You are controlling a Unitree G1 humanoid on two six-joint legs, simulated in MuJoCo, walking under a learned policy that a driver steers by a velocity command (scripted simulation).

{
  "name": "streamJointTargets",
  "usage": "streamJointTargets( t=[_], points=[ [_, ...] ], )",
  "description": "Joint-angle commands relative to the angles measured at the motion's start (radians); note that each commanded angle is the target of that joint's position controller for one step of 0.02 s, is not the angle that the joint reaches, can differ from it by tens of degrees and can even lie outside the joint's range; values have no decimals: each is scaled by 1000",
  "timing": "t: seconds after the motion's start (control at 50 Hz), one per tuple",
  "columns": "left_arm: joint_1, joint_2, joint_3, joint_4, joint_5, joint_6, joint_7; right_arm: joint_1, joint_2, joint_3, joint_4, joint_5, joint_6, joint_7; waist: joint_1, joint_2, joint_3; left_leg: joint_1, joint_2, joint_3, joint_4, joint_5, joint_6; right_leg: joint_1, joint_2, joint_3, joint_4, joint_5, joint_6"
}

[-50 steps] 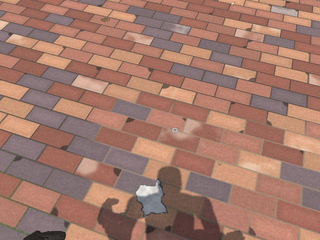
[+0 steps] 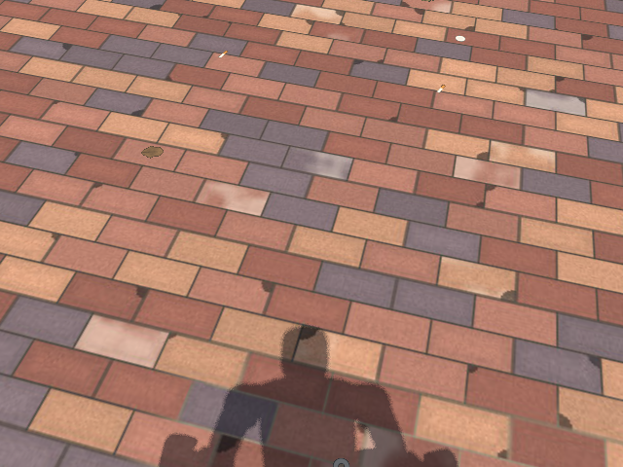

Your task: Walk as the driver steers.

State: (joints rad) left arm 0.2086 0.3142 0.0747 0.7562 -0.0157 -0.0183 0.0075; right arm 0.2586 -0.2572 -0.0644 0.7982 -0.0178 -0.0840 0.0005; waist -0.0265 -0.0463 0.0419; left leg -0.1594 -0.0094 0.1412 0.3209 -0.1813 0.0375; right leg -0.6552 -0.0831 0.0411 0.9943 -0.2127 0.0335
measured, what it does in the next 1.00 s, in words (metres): walks ahead, turning right: right foot, then left foot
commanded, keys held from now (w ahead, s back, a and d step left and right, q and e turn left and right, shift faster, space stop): e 0.64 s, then no key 0.36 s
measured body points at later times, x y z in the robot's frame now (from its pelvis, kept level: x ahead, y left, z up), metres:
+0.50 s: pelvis +0.12 -0.03 -0.01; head +0.16 -0.05 +0.43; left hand +0.34 +0.21 -0.10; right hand +0.21 -0.34 -0.12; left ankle +0.20 +0.12 -0.71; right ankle +0.18 -0.13 -0.75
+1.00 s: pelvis +0.13 +0.00 -0.01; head +0.15 -0.01 +0.44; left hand +0.39 +0.16 -0.11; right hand +0.12 -0.29 -0.12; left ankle +0.20 +0.11 -0.75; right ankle +0.06 -0.11 -0.75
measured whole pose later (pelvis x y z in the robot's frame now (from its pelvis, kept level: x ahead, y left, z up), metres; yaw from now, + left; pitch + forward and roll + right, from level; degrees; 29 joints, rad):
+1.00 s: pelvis +0.13 +0.00 -0.01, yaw -28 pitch +1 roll +0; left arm 0.18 0.26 0.06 0.66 0.00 0.05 0.02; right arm 0.18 -0.25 -0.04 0.77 0.00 0.00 -0.01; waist -0.02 0.00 0.03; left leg -0.28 0.03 0.01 0.53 -0.26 -0.02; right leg -0.21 0.00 0.06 0.47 -0.26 0.02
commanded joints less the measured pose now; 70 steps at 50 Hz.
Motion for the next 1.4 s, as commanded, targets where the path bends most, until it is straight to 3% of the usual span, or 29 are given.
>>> streamJointTargets(
  t=[0.02, 0.12, 0.18, 0.2, 0.22, 0.24, 0.26, 0.3, 0.38, 0.46, 0.56, 0.62, 0.64, 0.66, 0.68, 0.7, 0.74, 0.8, 0.86, 0.92, 0.96, 0.98, 1.0, 1.02, 1.04, 1.06, 1.1, 1.16, 1.4],
  points=[
    [35, 1, -4, -61, 7, 1, -18, -121, -150, -35, -78, 5, -6, -23, 40, 132, -57, -42, 237, -16, -101, 565, 144, 124, -10, -25, -174, 188, 1],
    [-48, 44, 16, -129, 13, 11, -56, -99, -192, -51, -51, 39, 31, -34, 22, 127, -72, 87, 294, -4, 0, 529, 118, 150, 11, -49, -336, 147, -46],
    [61, 93, 47, -121, 17, 13, -56, -120, -192, -56, -52, 60, 51, -39, 89, 101, -115, 83, 253, 32, 262, 596, 58, 320, 88, -106, -475, 135, -112],
    [136, 170, 75, -108, 19, 10, -36, -55, -168, -48, -44, 40, 51, -35, 107, -21, -170, -9, 170, 60, 476, 438, -10, 493, 67, -24, -536, 481, -157],
    [134, 275, 92, -131, 24, 14, -11, 8, -83, -19, -75, -24, 47, -25, 36, -289, -228, -351, 24, 62, 828, -379, -97, 753, -186, 330, -475, 990, -317],
    [124, 248, 74, -169, 36, 5, -18, 19, -110, -10, -81, -10, 43, -12, 60, -221, -427, -465, -54, -170, 1038, -558, -109, 851, -306, 604, -552, 782, -474],
    [82, 196, 63, -185, 29, 0, -27, -60, -160, -24, -85, 27, 47, -7, 91, -84, -385, -509, -11, -235, 1061, -475, -90, 795, -258, 521, -593, 628, -434],
    [-5, 133, 45, -185, -1, 4, -17, -120, -147, -23, -88, 16, 62, -25, 51, 22, -228, -521, 45, -234, 934, -335, -80, 606, -170, 389, -627, 377, -326],
    [-62, 136, 47, -210, 25, 25, 8, -102, -126, -21, -82, 12, 85, -36, 5, -55, -187, -357, 14, -210, 695, -247, -96, 407, -84, 316, -672, 291, -283],
    [-60, 155, 58, -216, 15, 37, 26, -123, -108, -13, -81, 13, 88, -34, 23, -68, -201, -293, -4, -226, 541, -171, -112, 369, -61, 342, -677, 117, -266],
    [-62, 146, 57, -224, 13, 55, 22, -133, -121, -21, -92, 21, 75, -18, 39, -115, -164, -230, -24, -229, 371, -163, -87, 361, -45, 436, -677, -53, -235],
    [-64, 129, 52, -225, -4, 68, 26, -47, -141, -37, -67, 17, 63, -7, -3, -97, -152, -48, 8, -216, 99, -36, -33, 291, 19, 419, -604, -98, -168],
    [-33, 82, 40, -227, -1, 69, 26, -15, -212, -54, -71, -3, 66, -12, 10, 60, -161, 52, 212, -393, 12, -63, 39, 174, 104, 314, -412, -268, -110],
    [-57, 92, 46, -262, -8, 57, 25, -46, -278, -67, -73, -34, 71, -12, 35, 361, -90, -28, 379, -654, -75, 41, 187, 20, 254, 95, -179, -384, -55],
    [-29, 161, 67, -236, 16, 45, 23, -115, -219, -52, -115, -40, 63, -16, 40, 279, -86, -72, 402, -663, -64, 96, 231, 39, 193, 154, 30, -364, -22],
    [4, 173, 76, -203, 11, 47, 19, -173, -174, -40, -130, -24, 62, -24, 68, 204, -85, -82, 346, -554, -34, 133, 192, 55, 193, 153, 116, -302, -11],
    [44, 120, 63, -163, 16, 65, 25, -196, -136, -26, -136, 10, 62, -28, 67, 161, -73, -46, 267, -434, -1, 177, 148, 42, 189, 139, 219, -224, 24],
    [-11, 63, 38, -179, 2, 66, 24, -142, -124, -17, -122, 9, 73, -31, 32, 182, -71, 6, 222, -341, 5, 237, 161, 62, 173, 92, 131, -191, 54],
    [-61, 18, 11, -195, 10, 62, 20, -119, -140, -19, -110, 9, 81, -31, 3, 235, -102, 46, 214, -306, 30, 248, 159, 194, 110, 37, -153, -215, 64],
    [-53, 39, 12, -183, 2, 58, 12, -79, -181, -28, -91, 22, 91, -23, -12, 263, -101, 28, 231, -324, 58, 297, 170, 334, 107, -34, -396, -174, 49],
    [0, 44, 13, -148, 9, 56, 9, -57, -161, -18, -73, 40, 87, -20, 19, 223, -86, -17, 210, -311, 91, 310, 125, 475, 111, -37, -672, 59, 5],
    [6, 77, 15, -153, 17, 55, 14, -24, -145, -10, -62, 32, 75, -15, 10, 173, -112, -80, 196, -300, 104, 248, 65, 588, 52, 42, -678, 174, -28],
    [23, 149, 26, -160, 28, 59, 24, -14, -104, 5, -77, -5, 56, -3, -23, -11, -172, -154, 124, -218, 204, 102, -1, 688, -83, 174, -597, 461, -79],
    [-35, 107, 14, -144, 35, 58, 17, -14, -64, 17, -76, -8, 47, -1, -51, -145, -167, -106, 77, -158, 140, -71, -55, 554, -110, 180, -579, 362, -159],
    [-65, 46, 2, -160, 35, 50, 5, -81, -109, 11, -70, -16, 48, -3, -7, -81, -130, -67, 69, -153, 145, -30, -86, 503, -57, 160, -596, 198, -147],
    [-52, 30, -3, -143, 45, 43, 2, -113, -118, 7, -68, -12, 50, -4, 7, -58, -113, -61, 63, -143, 146, 5, -91, 486, -25, 141, -603, 112, -116],
    [-50, 52, -2, -133, 39, 31, 0, -103, -119, 6, -54, -4, 65, -11, 7, -54, -59, -58, 65, -145, 144, 32, -87, 438, -5, 130, -611, 84, -92],
    [-34, 34, -11, -114, 35, 24, 4, -83, -108, 8, -29, 0, 69, -16, 3, -34, -36, -43, 68, -147, 131, 36, -81, 414, 7, 120, -610, 63, -83],
    [-23, 20, -16, -32, 29, 16, 10, -57, -114, 3, 75, 8, 70, -33, 3, 31, -37, -13, 74, -145, 113, 56, -91, 422, 38, 91, -603, 77, -76]
  ],
)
